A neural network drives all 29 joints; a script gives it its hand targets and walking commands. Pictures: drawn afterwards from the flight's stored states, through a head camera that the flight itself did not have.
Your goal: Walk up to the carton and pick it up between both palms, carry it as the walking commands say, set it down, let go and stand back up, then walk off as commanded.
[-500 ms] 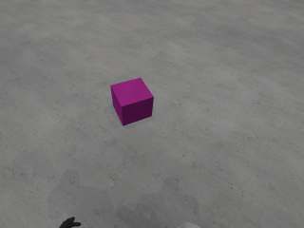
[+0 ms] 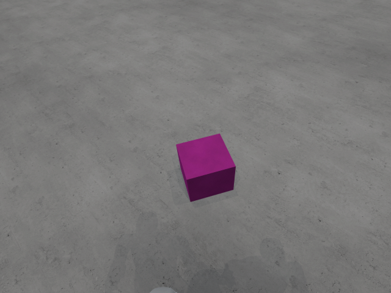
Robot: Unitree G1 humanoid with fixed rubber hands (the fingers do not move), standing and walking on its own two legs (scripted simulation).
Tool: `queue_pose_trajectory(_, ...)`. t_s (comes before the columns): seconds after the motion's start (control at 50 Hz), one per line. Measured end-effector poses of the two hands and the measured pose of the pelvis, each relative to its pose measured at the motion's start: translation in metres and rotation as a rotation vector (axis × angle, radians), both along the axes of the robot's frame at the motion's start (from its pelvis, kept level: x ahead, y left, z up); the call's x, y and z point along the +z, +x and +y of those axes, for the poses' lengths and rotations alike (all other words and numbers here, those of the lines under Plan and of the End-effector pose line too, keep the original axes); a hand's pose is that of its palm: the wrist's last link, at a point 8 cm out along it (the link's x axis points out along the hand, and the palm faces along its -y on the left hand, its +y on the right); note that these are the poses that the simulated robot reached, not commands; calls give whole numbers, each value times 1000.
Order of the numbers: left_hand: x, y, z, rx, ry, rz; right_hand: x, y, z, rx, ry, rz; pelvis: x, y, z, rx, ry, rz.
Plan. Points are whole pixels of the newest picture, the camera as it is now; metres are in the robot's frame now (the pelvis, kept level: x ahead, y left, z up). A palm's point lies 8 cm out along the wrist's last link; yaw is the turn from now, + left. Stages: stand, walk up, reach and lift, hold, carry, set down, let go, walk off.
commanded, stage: walk up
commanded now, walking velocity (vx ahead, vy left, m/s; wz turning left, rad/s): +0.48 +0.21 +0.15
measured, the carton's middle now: (205, 167) +0.88 +0.05 -0.66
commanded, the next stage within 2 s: none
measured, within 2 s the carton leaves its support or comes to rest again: neither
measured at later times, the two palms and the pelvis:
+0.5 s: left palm (76, 246) +0.26 +0.35 -0.15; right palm (282, 246) +0.27 -0.16 -0.12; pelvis +0.23 +0.09 +0.00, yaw +1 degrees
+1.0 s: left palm (98, 207) +0.35 +0.30 -0.11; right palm (283, 207) +0.39 -0.20 -0.15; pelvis +0.37 +0.05 +0.01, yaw +1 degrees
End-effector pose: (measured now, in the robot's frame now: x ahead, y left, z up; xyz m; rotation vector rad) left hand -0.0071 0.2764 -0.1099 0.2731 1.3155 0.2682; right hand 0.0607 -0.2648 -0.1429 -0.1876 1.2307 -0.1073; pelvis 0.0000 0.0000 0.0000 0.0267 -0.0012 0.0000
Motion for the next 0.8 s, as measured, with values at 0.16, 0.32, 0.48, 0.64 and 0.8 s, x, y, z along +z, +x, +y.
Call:
queue_pose_trajectory(0.16, 8, -28, -10, 158, -50, 168, 16, 150, 49, 117, 74, -131, 6, 73, 22, 11, 13, -12)
queue_pose_trajectory(0.32, -34, 53, 24, 184, -141, 197, 17, 287, 121, 178, 42, -275, -19, 164, 71, 18, -31, 20)
queue_pose_trajectory(0.48, -38, 251, 72, 8, -140, -39, 25, 225, 104, -6, -82, -40, -2, 224, 92, 23, -53, 9)
queue_pose_trajectory(0.64, -27, 370, 51, -90, -182, -130, 33, 171, 92, -124, -101, 158, 7, 271, 82, 19, -55, -10)
queue_pose_trajectory(0.8, -18, 448, 13, -120, -110, -245, -10, 197, 79, -138, 3, 258, -12, 325, 49, 29, -1, -17)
